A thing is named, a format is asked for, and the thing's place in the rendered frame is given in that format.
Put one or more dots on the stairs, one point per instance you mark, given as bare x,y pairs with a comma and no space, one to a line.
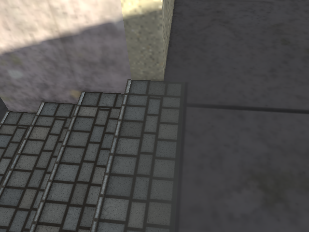
73,194

